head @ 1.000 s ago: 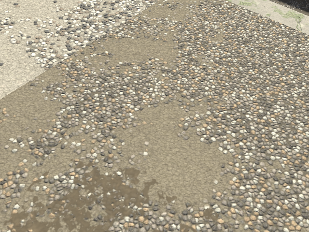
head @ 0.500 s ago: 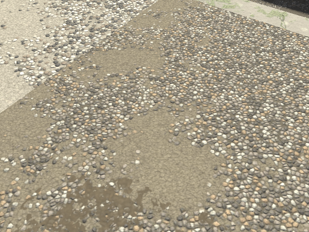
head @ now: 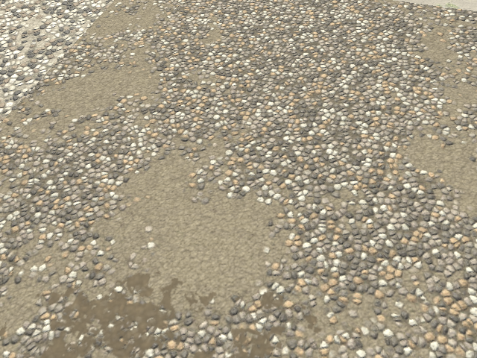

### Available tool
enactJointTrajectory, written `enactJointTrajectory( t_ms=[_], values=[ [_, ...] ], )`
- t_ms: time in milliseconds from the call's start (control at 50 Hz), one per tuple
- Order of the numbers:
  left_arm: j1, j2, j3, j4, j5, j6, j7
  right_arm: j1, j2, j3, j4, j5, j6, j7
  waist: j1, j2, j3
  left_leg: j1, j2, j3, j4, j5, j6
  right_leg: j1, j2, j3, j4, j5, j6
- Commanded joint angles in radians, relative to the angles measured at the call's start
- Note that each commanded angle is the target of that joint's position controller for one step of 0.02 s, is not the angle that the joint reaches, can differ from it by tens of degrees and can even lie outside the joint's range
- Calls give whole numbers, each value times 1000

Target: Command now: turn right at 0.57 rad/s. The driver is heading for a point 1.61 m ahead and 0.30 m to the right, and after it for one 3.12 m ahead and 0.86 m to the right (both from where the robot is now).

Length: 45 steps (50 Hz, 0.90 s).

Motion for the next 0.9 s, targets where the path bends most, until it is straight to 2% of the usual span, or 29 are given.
enactJointTrajectory(
  t_ms=[20,40,80,160,220,280,320,340,360,380,400,420,440,460,480,520,560,620,660,680,720,740,760,780,800,820,840,860,900],
  values=[
    [-23,175,46,-66,-19,-41,17,-59,-112,-33,-93,-7,-19,-20,8,-150,-111,-253,-14,-118,150,83,16,228,-273,390,-295,332,-190],
    [-54,160,36,-71,-22,-37,25,-37,-115,-36,-86,-14,-19,-19,-12,-160,-116,-198,-28,-109,144,138,11,184,-241,348,-293,376,-174],
    [-57,152,31,-73,-11,-31,36,-5,-88,-31,-75,-12,-23,-9,-23,-160,-150,-146,-56,-99,107,200,-2,178,-211,316,-287,417,-174],
    [-29,171,40,-61,-17,-21,46,-43,-42,-12,-89,-7,-25,-1,3,-164,-144,-104,-83,-106,-125,205,-22,196,-193,345,-276,330,-180],
    [-35,185,47,-62,-15,-12,41,-54,-50,-12,-98,-2,-30,8,17,-187,-127,-35,-102,-111,-240,176,-19,153,-190,404,-269,252,-186],
    [-51,187,47,-64,-20,-4,31,-40,-63,-18,-103,6,-42,19,20,-200,-130,26,-122,-113,-337,156,-4,149,-184,477,-246,287,-182],
    [-73,184,46,-67,-28,2,29,-8,-63,-21,-101,8,-52,28,2,-203,-142,84,-131,-109,-457,194,14,162,-167,511,-211,335,-163],
    [-93,178,44,-71,-36,7,32,27,-61,-23,-91,6,-58,32,-24,-199,-148,153,-133,-97,-576,276,28,146,-142,507,-183,338,-136],
    [-92,162,39,-73,-41,10,37,64,-82,-32,-81,-1,-61,31,-37,-175,-159,256,-87,-112,-669,392,50,91,-103,481,-142,265,-90],
    [-50,109,26,-74,-29,10,38,89,-153,-48,-86,-18,-57,25,-11,2,-186,376,117,-290,-713,485,123,-32,-10,365,47,6,-25],
    [-42,127,37,-98,-34,0,37,61,-215,-59,-84,-45,-51,26,23,265,-117,348,300,-542,-756,652,307,-244,143,172,247,-334,40],
    [-20,207,62,-75,-15,-9,37,23,-155,-45,-116,-45,-57,21,16,174,-117,304,347,-548,-758,650,371,-250,62,195,478,-330,82],
    [-6,230,76,-48,-26,-4,33,-30,-102,-29,-130,-37,-58,13,36,106,-104,277,283,-432,-742,620,330,-242,47,188,559,-254,97],
    [17,205,74,-20,-29,8,35,-67,-84,-23,-140,-24,-55,8,49,72,-85,272,211,-331,-729,578,279,-244,39,169,596,-193,117],
    [17,183,69,-15,-26,17,36,-71,-74,-19,-141,-10,-54,2,37,71,-72,292,185,-280,-724,583,264,-275,34,160,626,-137,134],
    [-20,127,50,-29,-33,22,30,-31,-77,-15,-133,-12,-44,-7,7,82,-66,305,143,-192,-728,634,267,-267,28,111,574,-94,155],
    [-72,94,34,-52,-32,16,29,25,-94,-21,-117,-17,-34,-10,-29,105,-92,386,156,-181,-715,691,290,-264,16,92,458,-109,167],
    [-90,63,12,-62,-18,11,20,20,-133,-32,-112,-7,-24,0,-39,128,-127,388,174,-150,-694,741,298,-133,-14,52,253,-155,157],
    [-79,74,11,-55,-21,11,16,22,-148,-35,-104,5,-21,10,-42,149,-130,365,183,-149,-685,762,300,-48,-10,16,134,-140,146],
    [-65,81,13,-47,-22,12,14,27,-150,-34,-97,12,-20,13,-39,152,-129,362,185,-152,-673,754,296,-12,-5,6,62,-107,136],
    [3,75,15,-12,-21,10,9,13,-136,-24,-87,29,-18,16,5,132,-125,314,164,-131,-622,717,257,133,13,-27,-199,95,93],
    [25,81,14,-2,-17,10,10,62,-98,-9,-63,29,-25,19,12,92,-143,244,138,-107,-608,564,198,265,4,-2,-314,176,63],
    [61,116,17,-1,-15,9,18,89,-34,15,-60,-5,-37,30,4,-45,-194,114,69,-40,-497,325,107,441,-122,165,-302,286,28],
    [63,208,35,0,-8,10,24,81,9,33,-97,-30,-50,36,-18,-288,-184,-55,-56,72,-369,34,34,427,-285,375,-296,91,-113],
    [130,207,43,9,-4,-6,15,-39,-83,11,-118,-9,-53,28,100,-256,-128,-143,-56,4,-187,-71,18,354,-338,505,-401,-190,-220],
    [132,192,34,28,5,-28,14,-67,-125,-10,-129,18,-56,28,94,-234,-53,-237,-35,-41,-69,-41,31,331,-344,535,-448,-333,-229],
    [103,171,26,38,-3,-46,17,-45,-127,-17,-112,24,-58,28,69,-235,-9,-275,-18,-58,-24,14,44,318,-317,506,-459,-359,-202],
    [83,146,18,42,-14,-60,21,-23,-126,-21,-101,18,-62,30,57,-245,13,-303,-6,-70,-23,83,52,323,-295,470,-473,-335,-181],
    [79,116,6,49,-14,-75,28,-9,-95,-17,-85,12,-82,39,42,-203,18,-294,0,-66,-36,216,57,318,-256,397,-493,-220,-159]
  ],
)
Keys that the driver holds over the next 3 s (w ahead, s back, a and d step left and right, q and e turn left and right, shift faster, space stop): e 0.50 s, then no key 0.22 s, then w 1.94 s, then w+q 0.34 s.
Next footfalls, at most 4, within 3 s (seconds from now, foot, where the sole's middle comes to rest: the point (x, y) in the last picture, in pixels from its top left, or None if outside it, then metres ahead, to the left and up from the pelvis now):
0.38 left None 0.08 0.12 -0.76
0.76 right None -0.02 -0.13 -0.76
1.20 left None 0.26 0.03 -0.76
1.74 right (382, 339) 0.48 -0.30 -0.76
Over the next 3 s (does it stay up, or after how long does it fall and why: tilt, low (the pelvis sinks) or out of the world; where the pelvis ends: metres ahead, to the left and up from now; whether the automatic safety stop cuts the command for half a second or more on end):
stays up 0.99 -0.40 0.02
